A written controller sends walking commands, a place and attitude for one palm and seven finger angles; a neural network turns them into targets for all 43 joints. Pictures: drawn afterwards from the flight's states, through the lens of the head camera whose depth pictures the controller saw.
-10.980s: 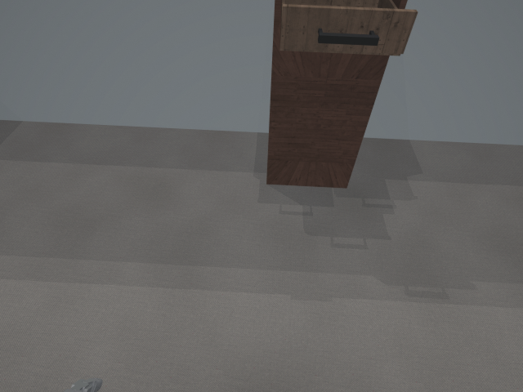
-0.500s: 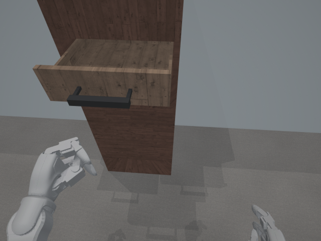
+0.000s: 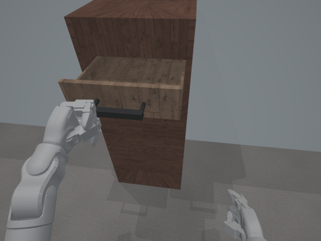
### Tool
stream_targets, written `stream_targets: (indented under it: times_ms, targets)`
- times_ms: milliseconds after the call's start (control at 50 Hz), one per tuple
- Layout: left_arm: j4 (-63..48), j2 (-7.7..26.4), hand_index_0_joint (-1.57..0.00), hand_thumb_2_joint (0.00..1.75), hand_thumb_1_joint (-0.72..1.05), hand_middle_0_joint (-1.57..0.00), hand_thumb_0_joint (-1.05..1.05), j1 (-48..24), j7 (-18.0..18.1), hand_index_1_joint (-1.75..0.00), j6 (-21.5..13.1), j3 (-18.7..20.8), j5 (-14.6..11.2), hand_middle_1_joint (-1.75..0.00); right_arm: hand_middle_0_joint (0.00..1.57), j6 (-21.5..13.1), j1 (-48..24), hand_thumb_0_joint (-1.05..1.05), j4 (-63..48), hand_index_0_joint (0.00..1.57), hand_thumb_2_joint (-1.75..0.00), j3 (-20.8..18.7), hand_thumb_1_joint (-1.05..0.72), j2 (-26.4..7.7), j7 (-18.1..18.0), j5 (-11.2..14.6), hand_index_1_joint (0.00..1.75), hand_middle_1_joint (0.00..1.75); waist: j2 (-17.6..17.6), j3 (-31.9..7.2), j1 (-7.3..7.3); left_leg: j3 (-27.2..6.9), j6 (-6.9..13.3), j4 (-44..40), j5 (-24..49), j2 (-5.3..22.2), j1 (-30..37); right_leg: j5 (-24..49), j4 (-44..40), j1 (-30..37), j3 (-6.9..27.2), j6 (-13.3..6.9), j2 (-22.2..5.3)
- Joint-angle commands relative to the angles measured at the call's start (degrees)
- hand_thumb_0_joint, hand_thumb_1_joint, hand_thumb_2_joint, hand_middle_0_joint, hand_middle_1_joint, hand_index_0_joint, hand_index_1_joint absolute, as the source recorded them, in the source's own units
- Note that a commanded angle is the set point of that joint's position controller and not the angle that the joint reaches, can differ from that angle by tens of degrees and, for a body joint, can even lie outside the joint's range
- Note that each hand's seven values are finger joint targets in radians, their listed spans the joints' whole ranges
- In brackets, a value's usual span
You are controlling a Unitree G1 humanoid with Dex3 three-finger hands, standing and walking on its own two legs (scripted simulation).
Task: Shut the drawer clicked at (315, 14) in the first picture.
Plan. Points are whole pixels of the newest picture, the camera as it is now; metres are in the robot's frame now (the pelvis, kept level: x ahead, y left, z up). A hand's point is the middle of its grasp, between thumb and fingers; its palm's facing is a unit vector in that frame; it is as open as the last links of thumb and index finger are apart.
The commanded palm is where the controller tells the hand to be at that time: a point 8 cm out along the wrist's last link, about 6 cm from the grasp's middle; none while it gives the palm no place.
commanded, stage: raise the hand and make a fist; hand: left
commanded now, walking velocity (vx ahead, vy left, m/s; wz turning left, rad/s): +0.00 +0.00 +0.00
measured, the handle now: (117, 108) +0.45 +0.21 +0.10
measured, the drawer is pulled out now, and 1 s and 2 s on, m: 0.18 0.18 0.18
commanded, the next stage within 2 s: bring the fist close to the handle in 0.36 s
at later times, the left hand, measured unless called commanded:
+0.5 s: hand (95, 131) +0.26 +0.18 +0.20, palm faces +0.05 -1.00 -0.09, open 3.3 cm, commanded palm +0.24 +0.22 +0.19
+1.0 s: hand (113, 130) +0.32 +0.17 +0.15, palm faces +0.02 -1.00 -0.04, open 3.3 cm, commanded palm +0.29 +0.21 +0.14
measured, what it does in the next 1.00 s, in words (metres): stands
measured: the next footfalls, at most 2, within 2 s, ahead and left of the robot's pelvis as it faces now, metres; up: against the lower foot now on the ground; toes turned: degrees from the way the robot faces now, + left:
none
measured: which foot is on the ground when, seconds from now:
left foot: down 0.00-1.00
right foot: down 0.00-1.00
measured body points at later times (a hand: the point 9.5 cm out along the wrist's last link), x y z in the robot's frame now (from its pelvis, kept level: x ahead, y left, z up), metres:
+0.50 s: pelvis -0.01 -0.02 +0.00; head -0.05 -0.04 +0.45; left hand +0.25 +0.23 +0.21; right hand +0.20 -0.23 -0.06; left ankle -0.03 +0.10 -0.74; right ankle +0.01 -0.12 -0.74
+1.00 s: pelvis -0.01 -0.01 +0.00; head -0.03 -0.03 +0.45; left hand +0.31 +0.22 +0.15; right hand +0.16 -0.25 -0.08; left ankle -0.03 +0.10 -0.74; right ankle +0.01 -0.12 -0.74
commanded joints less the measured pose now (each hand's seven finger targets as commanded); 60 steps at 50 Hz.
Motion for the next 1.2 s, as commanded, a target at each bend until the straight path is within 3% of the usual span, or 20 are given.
stream_targets:
  times_ms: [0,40,100,180,340,440,500,560,580,640,680,700,760,860,900,920,960,980,1020,1180]
  targets:
    - [-7.72,6.90,-1.40,0.90,0.90,-1.40,0.00,-12.54,-0.03,-1.60,-0.20,4.54,-1.65,-1.60,0.20,-2.13,-9.93,0.00,-9.71,0.20,-0.90,-3.39,-0.90,-6.52,-0.25,0.39,0.30,0.30,-3.31,-8.70,-0.50,-2.11,-0.96,-4.11,19.65,0.29,-0.48,15.95,-2.37,5.33,0.87,-1.12,1.69]
    - [-9.41,5.15,-1.40,0.90,0.90,-1.40,0.00,-13.98,-0.33,-1.60,0.14,2.62,-1.98,-1.60,0.20,-1.78,-10.35,0.00,-10.07,0.20,-0.90,-3.40,-0.90,-6.55,-0.05,0.50,0.30,0.30,-3.25,-7.48,-1.14,-2.13,-0.89,-4.22,18.79,0.19,-0.78,15.65,-2.38,4.38,0.79,-0.94,1.53]
    - [-10.87,9.37,-1.40,0.90,0.90,-1.40,0.00,-13.67,0.46,-1.60,-0.43,6.52,-1.59,-1.60,0.20,-1.43,-10.42,0.00,-10.40,0.20,-0.90,-3.79,-0.90,-6.83,-0.02,0.10,0.30,0.30,-4.24,-9.13,-0.39,-1.87,-0.45,-4.16,17.70,0.12,-1.02,14.40,-2.76,5.60,1.50,-0.83,1.57]
    - [-14.05,9.59,-1.40,0.90,0.90,-1.40,0.00,-15.71,1.58,-1.60,-2.82,6.75,-1.06,-1.60,0.20,-1.49,-10.27,0.00,-10.79,0.20,-0.90,-3.87,-0.90,-6.42,-0.12,-0.04,0.30,0.30,-0.05,-10.17,-0.77,-1.44,-0.55,-4.17,18.00,0.11,0.37,14.37,-2.72,5.58,1.67,-0.94,1.48]
    - [-8.09,10.35,-1.40,0.90,0.90,-1.40,0.00,-15.83,0.97,-1.60,-3.17,6.82,-1.62,-1.60,0.20,-2.04,-10.01,0.00,-9.37,0.20,-0.90,-3.98,-0.90,-7.17,-0.93,0.32,0.30,0.30,-2.54,-5.30,-1.49,-1.36,0.09,-4.75,11.87,0.08,-1.73,7.92,-5.33,3.52,2.55,-0.54,1.50]
    - [-7.66,11.14,-1.40,0.90,0.90,-1.40,0.00,-17.94,0.20,-1.60,-3.62,7.42,-1.87,-1.60,0.20,-2.53,-10.58,0.00,-9.62,0.20,-0.90,-3.97,-0.90,-7.05,-1.17,0.36,0.30,0.30,-2.11,-7.55,-1.38,-1.14,0.29,-4.35,11.76,-0.11,-1.32,7.19,-5.45,4.87,3.27,-0.38,1.15]
    - [-1.34,9.83,-1.40,0.90,0.90,-1.40,0.00,-18.57,-0.41,-1.60,-4.10,6.18,-2.28,-1.60,0.20,-2.64,-9.54,0.00,-8.49,0.20,-0.90,-4.14,-0.90,-7.34,-1.38,0.41,0.30,0.30,-5.03,-4.74,-2.17,-1.03,0.26,-3.82,9.47,-0.04,-2.77,4.19,-6.51,2.68,3.81,-0.10,1.30]
    - [0.48,10.34,-1.40,0.90,0.90,-1.40,0.00,-21.29,-0.15,-1.60,-5.31,5.87,-1.51,-1.60,0.20,-2.73,-9.32,0.00,-8.88,0.20,-0.90,-4.28,-0.90,-7.34,-1.57,0.44,0.30,0.30,-3.32,-5.08,-2.38,-1.08,0.25,-3.77,7.49,-0.32,-3.52,0.81,-6.36,2.08,4.27,-0.14,0.97]
    - [0.20,9.38,-1.40,0.90,0.90,-1.40,0.00,-22.52,0.07,-1.60,-6.08,4.59,-1.07,-1.60,0.20,-2.83,-9.30,0.00,-9.04,0.20,-0.90,-4.27,-0.90,-7.08,-1.55,0.44,0.30,0.30,-2.22,-5.43,-2.64,-0.93,0.25,-3.71,7.70,-0.26,-2.95,1.34,-6.10,1.66,3.99,-0.19,0.93]
    - [3.02,12.06,-1.40,0.90,0.90,-1.40,0.00,-24.70,0.77,-1.60,-8.17,6.48,-0.34,-1.60,0.20,-2.83,-8.31,0.00,-8.75,0.20,-0.90,-4.42,-0.90,-7.29,-1.69,0.07,0.30,0.30,-3.72,-7.49,-2.58,-0.73,0.26,-3.19,8.08,-0.24,-3.95,1.85,-5.82,3.37,4.94,-0.04,0.69]
    - [3.61,10.67,-1.40,0.90,0.90,-1.40,0.00,-26.58,0.94,-1.60,-9.85,5.11,-0.06,-1.60,0.20,-2.89,-8.07,0.00,-9.02,0.20,-0.90,-4.43,-0.90,-6.97,-1.71,0.11,0.30,0.30,-1.45,-7.43,-2.84,-0.67,0.16,-3.30,7.65,-0.29,-3.43,1.89,-5.54,2.43,4.57,-0.22,0.77]
    - [4.97,11.39,-1.40,0.90,0.90,-1.40,0.00,-26.85,1.23,-1.60,-10.64,5.62,-0.01,-1.60,0.20,-2.94,-7.60,0.00,-8.71,0.20,-0.90,-4.49,-0.90,-7.22,-1.74,-0.16,0.30,0.30,-3.69,-7.56,-2.76,-0.96,0.17,-3.36,7.89,-0.15,-4.01,2.04,-5.43,2.88,4.61,-0.29,0.91]
    - [8.12,10.35,-1.40,0.90,0.90,-1.40,0.00,-28.26,1.35,-1.60,-12.46,4.45,0.49,-1.60,0.20,-2.81,-6.66,0.00,-8.52,0.20,-0.90,-4.61,-0.90,-7.26,-1.84,-0.09,0.30,0.30,-1.80,-7.67,-3.16,-0.78,0.08,-3.55,7.93,-0.18,-4.26,3.11,-4.89,2.74,4.40,-0.44,0.87]
    - [11.88,11.36,-1.40,0.90,0.90,-1.40,0.00,-25.08,1.29,-1.60,-14.69,6.39,0.70,-1.60,0.20,-2.72,-4.87,0.00,-8.51,0.20,-0.90,-5.19,-0.90,-7.55,-1.58,-0.40,0.30,0.30,-2.98,-10.33,-2.40,-0.24,-0.01,-3.09,11.67,-0.02,-4.83,9.67,-3.16,4.83,4.05,-0.54,0.95]
    - [13.42,10.40,-1.40,0.90,0.90,-1.40,0.00,-25.99,1.25,-1.60,-15.51,5.19,0.81,-1.60,0.20,-2.41,-4.36,0.00,-8.30,0.20,-0.90,-5.29,-0.90,-7.67,-1.46,-0.36,0.30,0.30,-4.53,-8.86,-2.98,-0.26,0.00,-3.05,11.39,0.07,-5.66,9.24,-3.29,3.79,3.87,-0.54,1.14]
    - [13.08,8.97,-1.40,0.90,0.90,-1.40,0.00,-26.78,1.11,-1.60,-16.08,3.81,0.85,-1.60,0.20,-2.51,-4.28,0.00,-8.63,0.20,-0.90,-5.35,-0.90,-7.60,-1.41,-0.30,0.30,0.30,-3.38,-8.75,-3.18,-0.27,0.01,-3.13,11.40,0.13,-5.16,9.49,-3.07,3.02,3.81,-0.60,1.20]
    - [13.45,10.56,-1.40,0.90,0.90,-1.40,0.00,-26.13,1.42,-1.60,-17.31,5.66,0.97,-1.60,0.20,-2.60,-3.45,0.00,-8.65,0.20,-0.90,-5.64,-0.90,-7.79,-1.41,-0.53,0.30,0.30,-3.14,-10.80,-2.70,-0.26,-0.04,-2.79,12.82,0.09,-4.87,11.57,-2.23,3.92,3.76,-0.71,1.21]
    - [13.45,10.89,-1.40,0.90,0.90,-1.40,0.00,-27.17,1.54,-1.60,-18.02,5.64,1.27,-1.60,0.20,-2.48,-3.11,0.00,-8.42,0.20,-0.90,-5.71,-0.90,-7.74,-1.36,-0.48,0.30,0.30,-1.44,-11.16,-3.05,-0.07,-0.19,-2.71,13.16,0.12,-4.55,11.92,-2.07,3.62,3.69,-0.81,1.22]
    - [13.36,8.71,-1.40,0.90,0.90,-1.40,0.00,-26.93,1.48,-1.60,-19.47,3.70,1.33,-1.60,0.20,-2.81,-2.56,0.00,-8.64,0.20,-0.90,-5.87,-0.90,-7.62,-1.17,-0.63,0.30,0.30,-2.53,-11.53,-3.26,-0.33,-0.18,-2.53,14.11,0.29,-4.31,12.94,-1.51,3.17,3.29,-0.81,1.44]
    - [19.63,8.68,-1.40,0.90,0.90,-1.40,0.00,-30.65,1.34,-1.60,-23.05,3.19,1.88,-1.60,0.20,-2.29,0.15,0.00,-7.28,0.20,-0.90,-6.27,-0.90,-8.06,-1.33,-0.90,0.30,0.30,-2.63,-12.40,-4.36,-0.75,-0.46,-1.51,14.74,0.37,-5.13,13.88,-0.17,1.29,3.02,-1.01,1.59]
